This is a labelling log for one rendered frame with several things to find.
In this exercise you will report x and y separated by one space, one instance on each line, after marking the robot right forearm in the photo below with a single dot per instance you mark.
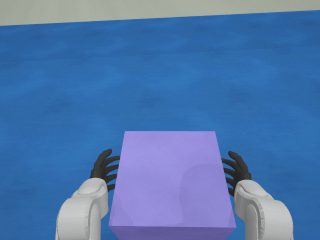
264 217

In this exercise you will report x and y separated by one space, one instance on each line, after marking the robot left hand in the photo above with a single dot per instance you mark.
100 170

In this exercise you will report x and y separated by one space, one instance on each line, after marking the robot left forearm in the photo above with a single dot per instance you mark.
79 217

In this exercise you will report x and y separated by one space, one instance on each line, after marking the robot right hand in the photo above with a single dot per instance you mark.
241 171

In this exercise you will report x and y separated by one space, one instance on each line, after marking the carton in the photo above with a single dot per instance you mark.
171 185

